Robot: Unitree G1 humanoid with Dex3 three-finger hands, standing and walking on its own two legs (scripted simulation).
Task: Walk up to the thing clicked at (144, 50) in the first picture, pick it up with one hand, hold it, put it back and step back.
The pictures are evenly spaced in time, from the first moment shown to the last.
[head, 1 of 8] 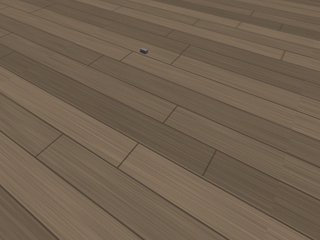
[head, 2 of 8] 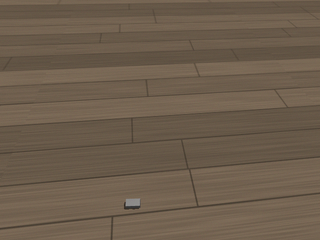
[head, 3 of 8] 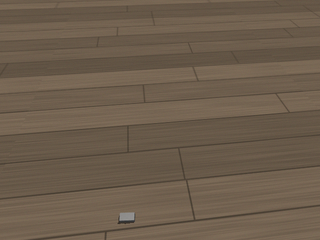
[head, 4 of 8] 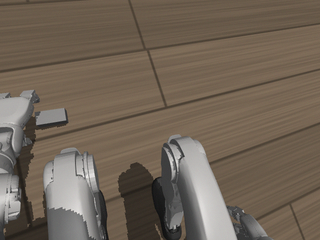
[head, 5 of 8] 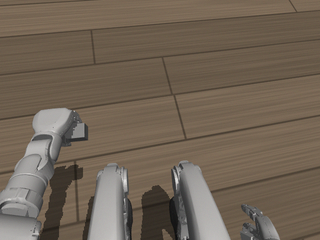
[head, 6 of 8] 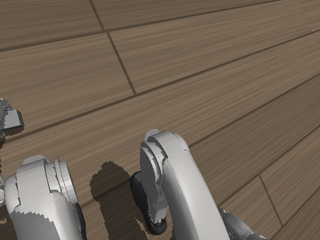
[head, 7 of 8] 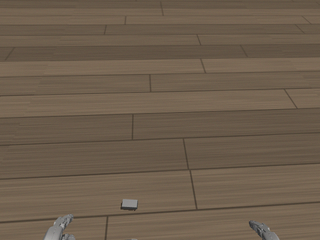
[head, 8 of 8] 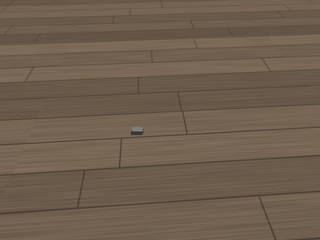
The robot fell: no
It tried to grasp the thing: yes
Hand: left
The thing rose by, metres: 0.69
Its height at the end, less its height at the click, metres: +0.00
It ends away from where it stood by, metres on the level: 0.01
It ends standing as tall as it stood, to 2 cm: yes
